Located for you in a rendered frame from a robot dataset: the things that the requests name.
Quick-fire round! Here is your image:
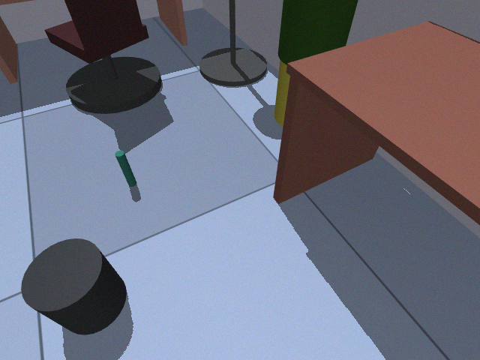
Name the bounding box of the office chair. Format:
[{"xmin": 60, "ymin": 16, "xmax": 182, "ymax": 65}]
[{"xmin": 45, "ymin": 0, "xmax": 161, "ymax": 114}]

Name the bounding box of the coat stand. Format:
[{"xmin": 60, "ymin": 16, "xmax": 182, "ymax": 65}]
[{"xmin": 199, "ymin": 0, "xmax": 267, "ymax": 86}]

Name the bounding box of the desk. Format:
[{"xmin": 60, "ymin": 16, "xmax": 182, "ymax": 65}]
[
  {"xmin": 0, "ymin": 0, "xmax": 188, "ymax": 84},
  {"xmin": 273, "ymin": 21, "xmax": 480, "ymax": 225}
]

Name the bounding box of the potted plant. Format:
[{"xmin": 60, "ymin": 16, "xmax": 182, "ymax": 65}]
[{"xmin": 274, "ymin": 0, "xmax": 358, "ymax": 127}]

